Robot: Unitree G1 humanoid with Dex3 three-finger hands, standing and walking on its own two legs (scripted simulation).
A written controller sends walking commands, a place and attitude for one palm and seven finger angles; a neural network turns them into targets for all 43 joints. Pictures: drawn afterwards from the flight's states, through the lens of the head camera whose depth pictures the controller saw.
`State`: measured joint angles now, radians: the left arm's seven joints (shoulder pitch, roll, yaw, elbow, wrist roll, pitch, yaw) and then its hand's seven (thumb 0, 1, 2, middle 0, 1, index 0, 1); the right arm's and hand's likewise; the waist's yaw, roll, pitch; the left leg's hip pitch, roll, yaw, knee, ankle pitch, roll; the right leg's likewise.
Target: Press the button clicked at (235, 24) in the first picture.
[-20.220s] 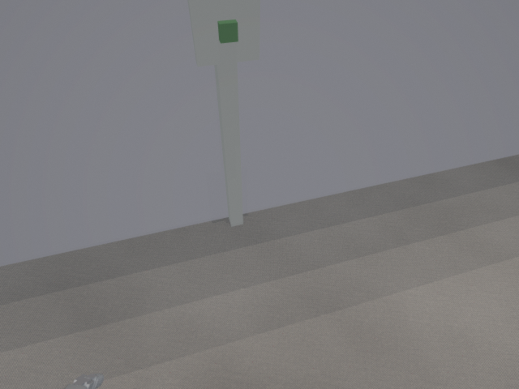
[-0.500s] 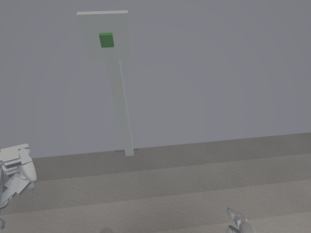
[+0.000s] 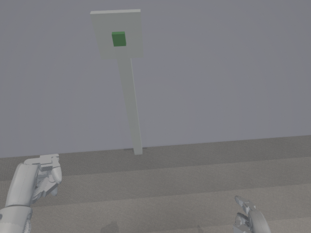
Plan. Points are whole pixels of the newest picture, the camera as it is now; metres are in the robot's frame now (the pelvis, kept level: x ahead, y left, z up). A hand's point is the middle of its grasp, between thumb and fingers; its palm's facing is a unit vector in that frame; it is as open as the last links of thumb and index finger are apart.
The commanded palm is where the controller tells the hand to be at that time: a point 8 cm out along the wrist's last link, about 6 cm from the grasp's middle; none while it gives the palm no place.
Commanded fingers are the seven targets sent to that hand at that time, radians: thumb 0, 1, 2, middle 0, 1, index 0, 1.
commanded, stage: let the arm hang, fingers relaxed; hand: left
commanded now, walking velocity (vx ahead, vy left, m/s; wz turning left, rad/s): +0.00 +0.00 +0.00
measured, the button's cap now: (119, 38) +0.75 +0.20 +0.15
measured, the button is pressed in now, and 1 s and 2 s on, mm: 0 0 0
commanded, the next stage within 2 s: stand and wait in 1.02 s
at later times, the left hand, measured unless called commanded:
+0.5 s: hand out of the picture -0.07 +0.20 -0.16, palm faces +0.03 -0.97 -0.25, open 5.5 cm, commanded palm none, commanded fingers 0.00 0.90 0.90 -0.20 -0.30 -0.20 -0.30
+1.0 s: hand out of the picture +0.03 +0.19 -0.16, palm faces +0.02 -0.98 -0.21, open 7.4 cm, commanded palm none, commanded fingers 0.00 0.90 0.90 -0.20 -0.30 -0.20 -0.30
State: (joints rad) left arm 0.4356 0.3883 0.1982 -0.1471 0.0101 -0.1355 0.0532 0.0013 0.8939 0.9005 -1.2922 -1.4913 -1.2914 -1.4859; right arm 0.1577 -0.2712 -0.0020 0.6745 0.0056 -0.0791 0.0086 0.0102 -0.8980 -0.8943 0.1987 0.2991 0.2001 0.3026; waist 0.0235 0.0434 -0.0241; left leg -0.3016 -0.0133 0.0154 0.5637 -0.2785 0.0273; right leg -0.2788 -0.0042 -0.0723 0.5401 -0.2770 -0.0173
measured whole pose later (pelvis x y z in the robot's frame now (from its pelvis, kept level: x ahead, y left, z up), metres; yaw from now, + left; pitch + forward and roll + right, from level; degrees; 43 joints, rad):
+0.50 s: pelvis -0.02 +0.00 +0.01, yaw +1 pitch -1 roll -1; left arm 0.33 0.21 0.01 1.15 0.01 0.02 0.02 0.01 0.91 0.90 -0.53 -0.69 -0.53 -0.68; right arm 0.36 -0.17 0.00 1.10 -0.01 0.03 -0.02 0.01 -0.90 -0.89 0.20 0.30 0.20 0.30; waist 0.00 0.02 0.06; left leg -0.24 -0.02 0.00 0.46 -0.20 0.03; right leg -0.21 -0.01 -0.08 0.43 -0.20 -0.02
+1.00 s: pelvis -0.01 +0.00 +0.01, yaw +0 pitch -2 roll +0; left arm 0.19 0.18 0.01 1.14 0.01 -0.01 0.02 0.00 0.91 0.90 -0.20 -0.31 -0.20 -0.30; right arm 0.24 -0.19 0.00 1.11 -0.01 -0.01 -0.03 0.00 -0.90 -0.89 0.20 0.30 0.20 0.30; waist -0.01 0.02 0.03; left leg -0.18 -0.03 0.02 0.39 -0.19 0.03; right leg -0.16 -0.01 -0.07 0.40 -0.20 -0.02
